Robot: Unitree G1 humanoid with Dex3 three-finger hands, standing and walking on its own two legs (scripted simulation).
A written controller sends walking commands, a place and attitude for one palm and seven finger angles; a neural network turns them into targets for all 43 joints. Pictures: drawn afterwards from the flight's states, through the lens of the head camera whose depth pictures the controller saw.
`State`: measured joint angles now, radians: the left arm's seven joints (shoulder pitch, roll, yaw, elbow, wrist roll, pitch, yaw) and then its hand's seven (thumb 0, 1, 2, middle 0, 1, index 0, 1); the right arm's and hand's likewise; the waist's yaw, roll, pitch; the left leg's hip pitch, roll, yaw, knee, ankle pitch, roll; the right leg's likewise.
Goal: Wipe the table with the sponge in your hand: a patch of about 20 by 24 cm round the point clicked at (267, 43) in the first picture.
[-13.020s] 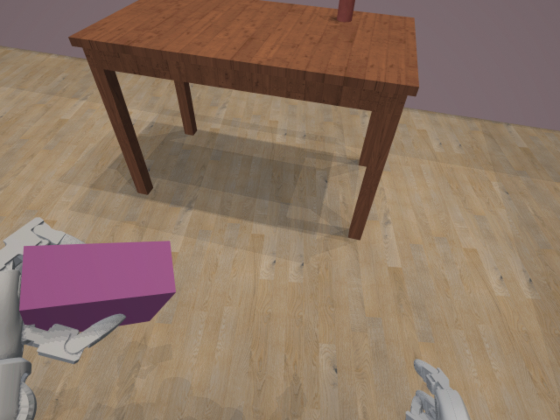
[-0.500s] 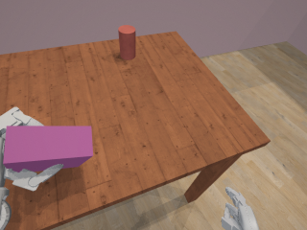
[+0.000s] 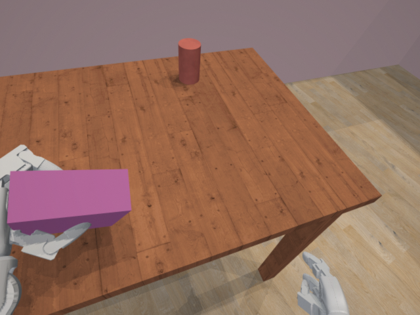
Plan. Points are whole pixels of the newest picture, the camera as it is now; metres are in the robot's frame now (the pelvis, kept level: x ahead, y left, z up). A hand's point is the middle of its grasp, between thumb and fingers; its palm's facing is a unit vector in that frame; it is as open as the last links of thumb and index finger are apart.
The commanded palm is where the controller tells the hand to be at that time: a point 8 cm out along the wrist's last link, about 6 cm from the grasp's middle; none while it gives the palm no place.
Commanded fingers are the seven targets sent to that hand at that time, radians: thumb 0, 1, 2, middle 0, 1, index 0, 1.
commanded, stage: come to a stop and stand still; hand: left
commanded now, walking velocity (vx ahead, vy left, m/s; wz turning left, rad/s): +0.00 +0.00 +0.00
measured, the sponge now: (88, 203) +0.23 +0.21 +0.13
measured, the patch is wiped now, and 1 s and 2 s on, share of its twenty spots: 0.00 0.00 0.00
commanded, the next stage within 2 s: look again from close up in 0.02 s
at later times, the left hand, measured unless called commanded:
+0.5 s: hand (49, 210) +0.21 +0.25 +0.15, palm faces +0.38 -0.84 -0.38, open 9.8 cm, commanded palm +0.15 +0.28 +0.17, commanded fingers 0.00 0.10 1.30 -1.20 -1.60 -1.20 -1.60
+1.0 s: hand (96, 215) +0.21 +0.18 +0.16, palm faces +0.29 -0.84 -0.45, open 9.8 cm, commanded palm +0.15 +0.22 +0.17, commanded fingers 0.00 0.10 1.30 -1.20 -1.60 -1.20 -1.60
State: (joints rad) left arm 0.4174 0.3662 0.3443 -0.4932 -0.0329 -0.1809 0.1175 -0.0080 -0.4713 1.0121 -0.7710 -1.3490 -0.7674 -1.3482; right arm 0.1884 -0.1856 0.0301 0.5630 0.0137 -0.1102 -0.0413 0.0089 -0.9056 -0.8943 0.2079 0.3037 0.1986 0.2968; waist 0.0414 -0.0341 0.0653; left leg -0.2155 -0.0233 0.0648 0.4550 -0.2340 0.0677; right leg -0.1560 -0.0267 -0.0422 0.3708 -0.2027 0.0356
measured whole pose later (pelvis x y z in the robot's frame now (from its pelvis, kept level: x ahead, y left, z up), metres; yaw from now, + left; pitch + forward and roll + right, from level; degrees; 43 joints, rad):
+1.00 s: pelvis -0.02 -0.05 +0.00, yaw -1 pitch +1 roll -1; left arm 0.47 0.41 0.40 -0.58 -0.07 -0.20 0.07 -0.01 -0.47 1.02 -0.77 -1.35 -0.77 -1.35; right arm 0.15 -0.18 0.00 0.52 0.01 -0.11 -0.03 0.01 -0.91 -0.89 0.21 0.30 0.20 0.30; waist 0.03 -0.01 0.12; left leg -0.30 0.06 0.04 0.51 -0.23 -0.01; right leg -0.25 0.05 -0.06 0.43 -0.20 -0.04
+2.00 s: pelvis -0.11 -0.10 +0.00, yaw -3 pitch -2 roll -1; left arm 0.26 0.39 0.43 -0.31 -0.03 -0.24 0.11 -0.01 -0.47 1.02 -0.77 -1.35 -0.77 -1.35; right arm 0.22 -0.21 0.01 0.61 0.02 -0.17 -0.01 0.01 -0.91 -0.89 0.21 0.30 0.20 0.30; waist 0.04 0.01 0.05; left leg -0.25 0.01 0.01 0.50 -0.23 0.00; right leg -0.25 0.00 -0.01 0.45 -0.18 0.01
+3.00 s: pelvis -0.07 -0.08 +0.00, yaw -2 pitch +0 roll -1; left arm 0.43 0.35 0.34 -0.45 -0.03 -0.18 0.11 -0.01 -0.47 1.02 -0.77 -1.35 -0.77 -1.35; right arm 0.19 -0.20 0.01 0.56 0.01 -0.08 -0.03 0.01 -0.91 -0.89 0.21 0.30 0.20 0.30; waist 0.03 -0.01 0.06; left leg -0.19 -0.01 0.01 0.45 -0.25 0.03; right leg -0.17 -0.02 -0.01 0.36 -0.18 0.04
